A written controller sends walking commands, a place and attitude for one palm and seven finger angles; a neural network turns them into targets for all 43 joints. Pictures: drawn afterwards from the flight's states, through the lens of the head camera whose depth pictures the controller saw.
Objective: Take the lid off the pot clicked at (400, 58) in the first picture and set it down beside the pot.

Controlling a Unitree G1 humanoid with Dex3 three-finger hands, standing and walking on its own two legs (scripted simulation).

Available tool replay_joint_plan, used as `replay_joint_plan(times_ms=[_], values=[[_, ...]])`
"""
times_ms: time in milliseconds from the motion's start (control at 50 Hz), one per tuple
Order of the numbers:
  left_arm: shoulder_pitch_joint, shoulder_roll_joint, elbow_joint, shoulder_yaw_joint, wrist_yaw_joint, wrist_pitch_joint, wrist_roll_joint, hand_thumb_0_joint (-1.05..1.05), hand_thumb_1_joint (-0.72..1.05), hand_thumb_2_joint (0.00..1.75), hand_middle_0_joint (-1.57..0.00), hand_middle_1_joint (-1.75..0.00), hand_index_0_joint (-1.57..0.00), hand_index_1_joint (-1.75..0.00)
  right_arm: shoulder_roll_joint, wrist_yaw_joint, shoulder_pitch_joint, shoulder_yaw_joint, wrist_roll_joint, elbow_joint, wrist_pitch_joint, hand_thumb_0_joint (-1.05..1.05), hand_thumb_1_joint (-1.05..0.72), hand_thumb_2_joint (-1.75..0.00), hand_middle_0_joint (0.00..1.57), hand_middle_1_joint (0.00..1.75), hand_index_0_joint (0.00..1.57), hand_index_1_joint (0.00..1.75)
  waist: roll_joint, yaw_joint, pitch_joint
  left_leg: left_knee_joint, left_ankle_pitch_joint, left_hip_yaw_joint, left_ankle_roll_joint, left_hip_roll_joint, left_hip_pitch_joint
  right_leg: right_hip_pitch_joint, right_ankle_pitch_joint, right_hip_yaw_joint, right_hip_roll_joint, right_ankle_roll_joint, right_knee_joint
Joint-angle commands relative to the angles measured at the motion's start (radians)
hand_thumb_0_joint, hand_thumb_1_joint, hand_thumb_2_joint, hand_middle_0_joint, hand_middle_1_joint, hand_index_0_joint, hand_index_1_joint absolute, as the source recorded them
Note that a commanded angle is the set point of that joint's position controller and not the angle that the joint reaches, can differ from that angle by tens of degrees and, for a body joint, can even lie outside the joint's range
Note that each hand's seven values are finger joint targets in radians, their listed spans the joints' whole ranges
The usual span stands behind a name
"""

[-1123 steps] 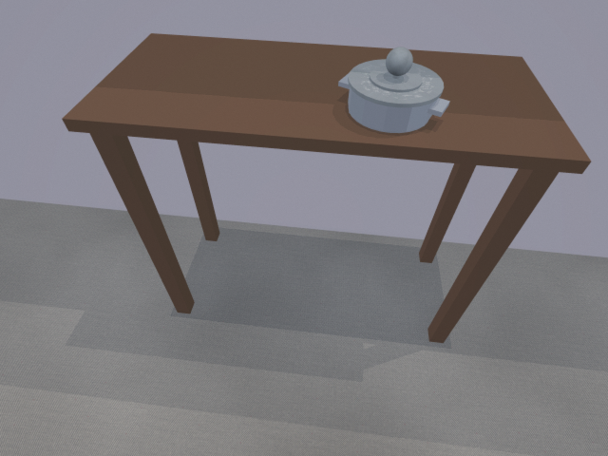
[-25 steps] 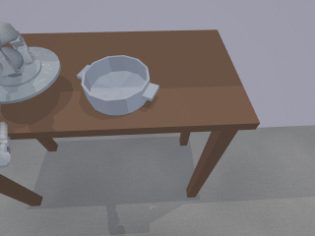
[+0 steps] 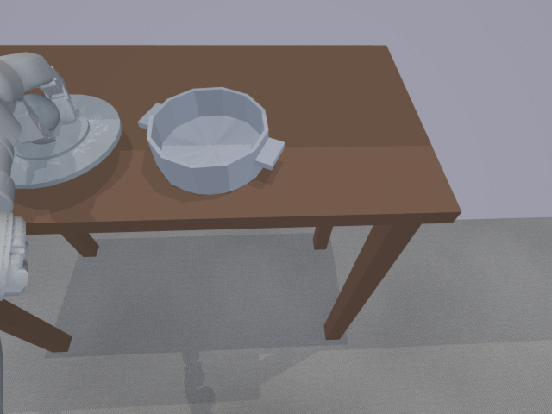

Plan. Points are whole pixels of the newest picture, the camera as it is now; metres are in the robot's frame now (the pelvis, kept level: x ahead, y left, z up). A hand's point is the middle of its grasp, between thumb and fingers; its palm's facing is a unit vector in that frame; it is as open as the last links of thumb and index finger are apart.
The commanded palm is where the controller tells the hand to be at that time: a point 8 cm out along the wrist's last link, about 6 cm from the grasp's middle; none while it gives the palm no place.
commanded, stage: lower the lid onto the table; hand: left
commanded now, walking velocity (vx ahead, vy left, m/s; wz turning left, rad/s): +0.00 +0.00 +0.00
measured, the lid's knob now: (36, 113) +0.49 +0.31 +0.16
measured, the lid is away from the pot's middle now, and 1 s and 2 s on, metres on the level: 0.23 0.24 0.24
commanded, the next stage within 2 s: open the fingers wide in 0.62 s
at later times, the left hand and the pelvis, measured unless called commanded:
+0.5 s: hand (40, 139) +0.47 +0.31 +0.14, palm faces -0.44 -0.17 -0.88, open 7.2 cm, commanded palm +0.48 +0.31 +0.21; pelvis +0.01 +0.00 +0.00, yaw -1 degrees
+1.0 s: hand (38, 148) +0.46 +0.31 +0.13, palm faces -0.39 -0.08 -0.92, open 7.2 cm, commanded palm +0.47 +0.31 +0.19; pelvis +0.00 +0.00 -0.01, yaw -1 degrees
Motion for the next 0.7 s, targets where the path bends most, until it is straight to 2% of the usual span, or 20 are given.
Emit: replay_joint_plan(times_ms=[0, 20, 60, 100, 120, 140, 160, 180, 220, 280, 320, 340, 420, 440, 520, 540, 620, 640, 660, 680], values=[[-0.54, 0.296, -0.174, 0.063, 0.061, -0.005, 0.018, 0.0, 0.73, 0.96, -0.78, -1.05, -0.79, -1.06, -0.175, -0.016, 0.047, -0.061, 0.003, -0.077, -0.018, 0.0, -0.9, -0.9, 0.2, 0.3, 0.2, 0.3, 0.072, -0.01, -0.421, -0.003, 0.412, -0.054, 0.002, 0.01, 0.365, -0.012, 0.265, -0.007, 0.055, -0.046, -0.022], [-0.511, 0.27, -0.154, 0.041, 0.06, -0.008, 0.01, 0.0, 0.73, 0.96, -0.78, -1.05, -0.79, -1.06, -0.177, -0.017, 0.046, -0.06, 0.004, -0.077, -0.02, 0.0, -0.9, -0.9, 0.2, 0.3, 0.2, 0.3, 0.079, -0.01, -0.401, 0.003, 0.434, -0.05, 0.0, 0.011, 0.362, -0.023, 0.275, -0.012, 0.056, -0.049, -0.017], [-0.522, 0.343, -0.151, 0.089, 0.07, -0.013, 0.028, 0.0, 0.73, 0.96, -0.78, -1.05, -0.79, -1.06, -0.182, -0.018, 0.053, -0.057, 0.003, -0.077, -0.011, 0.0, -0.9, -0.9, 0.2, 0.3, 0.2, 0.3, 0.059, -0.006, -0.415, 0.003, 0.39, -0.045, 0.003, 0.008, 0.326, 0.001, 0.275, -0.004, 0.057, -0.046, -0.011], [-0.561, 0.322, -0.174, 0.069, 0.072, -0.015, 0.027, 0.0, 0.73, 0.96, -0.78, -1.05, -0.79, -1.06, -0.179, -0.021, 0.055, -0.06, 0.004, -0.079, -0.012, 0.0, -0.9, -0.9, 0.2, 0.3, 0.2, 0.3, 0.085, -0.012, -0.425, 0.0, 0.377, -0.045, 0.005, 0.009, 0.341, -0.01, 0.266, -0.004, 0.056, -0.046, -0.014], [-0.55, 0.32, -0.208, 0.072, 0.071, -0.023, 0.017, 0.0, 0.73, 0.96, -0.78, -1.05, -0.79, -1.06, -0.181, -0.022, 0.052, -0.061, 0.005, -0.088, -0.016, 0.0, -0.9, -0.9, 0.2, 0.3, 0.2, 0.3, 0.118, -0.005, -0.455, 0.012, 0.46, -0.051, 0.0, 0.015, 0.379, -0.017, 0.286, -0.008, 0.056, -0.049, -0.004], [-0.595, 0.378, -0.277, 0.119, 0.078, -0.032, 0.028, 0.0, 0.73, 0.96, -0.78, -1.05, -0.79, -1.06, -0.181, -0.019, 0.063, -0.066, -0.001, -0.089, -0.016, 0.0, -0.9, -0.9, 0.2, 0.3, 0.2, 0.3, 0.131, 0.001, -0.528, 0.019, 0.5, -0.062, -0.002, 0.02, 0.423, -0.002, 0.296, 0.0, 0.057, -0.043, 0.0], [-0.565, 0.41, -0.269, 0.151, 0.082, -0.039, 0.037, 0.0, 0.73, 0.96, -0.78, -1.05, -0.79, -1.06, -0.179, -0.021, 0.059, -0.067, -0.002, -0.097, -0.018, 0.0, -0.9, -0.9, 0.2, 0.3, 0.2, 0.3, 0.159, 0.007, -0.541, 0.036, 0.557, -0.064, -0.003, 0.02, 0.443, -0.008, 0.314, 0.002, 0.058, -0.046, 0.008], [-0.562, 0.373, -0.285, 0.126, 0.08, -0.043, 0.031, 0.0, 0.73, 0.96, -0.78, -1.05, -0.79, -1.06, -0.175, -0.02, 0.063, -0.067, -0.002, -0.1, -0.018, 0.0, -0.9, -0.9, 0.2, 0.3, 0.2, 0.3, 0.168, 0.001, -0.552, 0.04, 0.6, -0.071, -0.009, 0.02, 0.461, -0.018, 0.323, -0.001, 0.059, -0.045, 0.009], [-0.461, 0.309, -0.194, 0.088, 0.068, -0.045, 0.011, 0.0, 0.73, 0.96, -0.78, -1.05, -0.79, -1.06, -0.176, -0.019, 0.077, -0.069, 0.005, -0.091, -0.019, 0.0, -0.9, -0.9, 0.2, 0.3, 0.2, 0.3, 0.121, -0.009, -0.48, 0.048, 0.617, -0.063, -0.013, 0.025, 0.435, -0.051, 0.315, -0.014, 0.065, -0.042, 0.007], [-0.433, 0.334, -0.135, 0.103, 0.071, -0.038, 0.013, 0.0, 0.73, 0.96, -0.78, -1.05, -0.79, -1.06, -0.184, -0.017, 0.082, -0.068, 0.006, -0.083, -0.002, 0.0, -0.9, -0.9, 0.2, 0.3, 0.2, 0.3, 0.051, -0.01, -0.402, 0.033, 0.446, -0.042, 0.003, 0.014, 0.332, -0.04, 0.282, -0.008, 0.065, -0.04, 0.0], [-0.451, 0.352, -0.182, 0.109, 0.072, -0.044, 0.007, 0.0, 0.73, 0.96, -0.78, -1.05, -0.79, -1.06, -0.189, -0.02, 0.07, -0.066, 0.007, -0.093, -0.003, 0.0, -0.9, -0.9, 0.2, 0.3, 0.2, 0.3, 0.082, 0.0, -0.436, 0.036, 0.481, -0.038, 0.002, 0.015, 0.342, -0.018, 0.312, -0.007, 0.061, -0.045, 0.013], [-0.51, 0.371, -0.249, 0.118, 0.076, -0.048, 0.016, 0.0, 0.73, 0.96, -0.78, -1.05, -0.79, -1.06, -0.185, -0.018, 0.074, -0.071, 0.003, -0.093, 0.0, 0.0, -0.9, -0.9, 0.2, 0.3, 0.2, 0.3, 0.123, -0.004, -0.497, 0.042, 0.508, -0.045, 0.003, 0.018, 0.384, -0.017, 0.322, 0.004, 0.059, -0.04, 0.012], [-0.474, 0.342, -0.246, 0.106, 0.075, -0.062, 0.004, 0.0, 0.73, 0.96, -0.78, -1.05, -0.79, -1.06, -0.18, -0.022, 0.078, -0.069, 0.005, -0.098, -0.007, 0.0, -0.9, -0.9, 0.2, 0.3, 0.2, 0.3, 0.16, -0.007, -0.486, 0.062, 0.6, -0.057, -0.005, 0.025, 0.428, -0.062, 0.321, -0.009, 0.066, -0.044, 0.017], [-0.457, 0.399, -0.234, 0.158, 0.08, -0.066, 0.013, 0.0, 0.73, 0.96, -0.78, -1.05, -0.79, -1.06, -0.181, -0.022, 0.088, -0.07, 0.0, -0.094, -0.003, 0.0, -0.9, -0.9, 0.2, 0.3, 0.2, 0.3, 0.118, -0.003, -0.502, 0.066, 0.572, -0.058, -0.001, 0.025, 0.413, -0.043, 0.316, -0.002, 0.067, -0.037, 0.021], [-0.406, 0.295, -0.179, 0.079, 0.07, -0.065, -0.005, 0.0, 0.73, 0.96, -0.78, -1.05, -0.79, -1.06, -0.181, -0.021, 0.081, -0.07, 0.01, -0.09, 0.0, 0.0, -0.9, -0.9, 0.2, 0.3, 0.2, 0.3, 0.107, -0.013, -0.431, 0.061, 0.528, -0.046, -0.001, 0.024, 0.37, -0.074, 0.299, -0.015, 0.065, -0.041, 0.023], [-0.427, 0.338, -0.215, 0.114, 0.076, -0.066, 0.002, 0.0, 0.73, 0.96, -0.78, -1.05, -0.79, -1.06, -0.183, -0.018, 0.079, -0.073, 0.006, -0.09, 0.008, 0.0, -0.9, -0.9, 0.2, 0.3, 0.2, 0.3, 0.119, -0.008, -0.456, 0.066, 0.527, -0.049, -0.002, 0.027, 0.381, -0.075, 0.295, -0.006, 0.064, -0.039, 0.025], [-0.377, 0.304, -0.176, 0.093, 0.076, -0.072, -0.005, 0.0, 0.73, 0.96, -0.78, -1.05, -0.79, -1.06, -0.18, -0.018, 0.074, -0.068, 0.011, -0.093, 0.011, 0.0, -0.9, -0.9, 0.2, 0.3, 0.2, 0.3, 0.111, -0.007, -0.422, 0.071, 0.527, -0.049, -0.005, 0.025, 0.36, -0.09, 0.287, -0.016, 0.067, -0.046, 0.036], [-0.39, 0.334, -0.188, 0.118, 0.081, -0.073, 0.004, 0.0, 0.73, 0.96, -0.78, -1.05, -0.79, -1.06, -0.182, -0.016, 0.077, -0.069, 0.006, -0.094, 0.018, 0.0, -0.9, -0.9, 0.2, 0.3, 0.2, 0.3, 0.104, -0.004, -0.444, 0.072, 0.506, -0.052, -0.005, 0.024, 0.357, -0.085, 0.277, -0.01, 0.068, -0.042, 0.038], [-0.375, 0.293, -0.148, 0.084, 0.081, -0.07, 0.003, 0.0, 0.73, 0.96, -0.78, -1.05, -0.79, -1.06, -0.178, -0.018, 0.077, -0.067, 0.007, -0.094, 0.017, 0.0, -0.9, -0.9, 0.2, 0.3, 0.2, 0.3, 0.086, -0.012, -0.417, 0.072, 0.473, -0.046, 0.0, 0.017, 0.336, -0.091, 0.271, -0.011, 0.069, -0.042, 0.036], [-0.379, 0.306, -0.144, 0.093, 0.081, -0.068, 0.001, 0.0, 0.73, 0.96, -0.78, -1.05, -0.79, -1.06, -0.181, -0.019, 0.08, -0.068, 0.009, -0.089, 0.02, 0.0, -0.9, -0.9, 0.2, 0.3, 0.2, 0.3, 0.066, -0.013, -0.411, 0.065, 0.425, -0.045, 0.0, 0.018, 0.315, -0.085, 0.257, -0.011, 0.067, -0.041, 0.034]])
